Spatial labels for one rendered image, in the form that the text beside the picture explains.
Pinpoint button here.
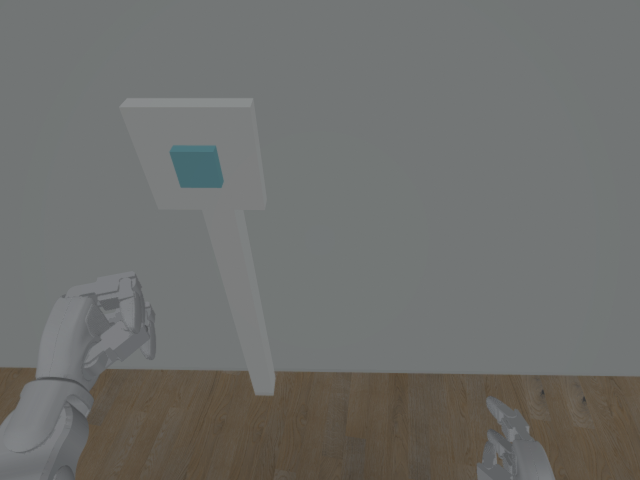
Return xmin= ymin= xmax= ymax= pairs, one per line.
xmin=170 ymin=145 xmax=224 ymax=188

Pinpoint left robot hand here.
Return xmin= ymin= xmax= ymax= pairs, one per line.
xmin=35 ymin=271 xmax=156 ymax=391

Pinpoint panel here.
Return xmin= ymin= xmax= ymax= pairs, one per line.
xmin=119 ymin=98 xmax=276 ymax=396

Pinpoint robot left forearm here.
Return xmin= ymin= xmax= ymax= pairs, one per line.
xmin=0 ymin=377 xmax=94 ymax=480

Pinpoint right robot hand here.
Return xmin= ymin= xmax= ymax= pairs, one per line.
xmin=477 ymin=396 xmax=555 ymax=480

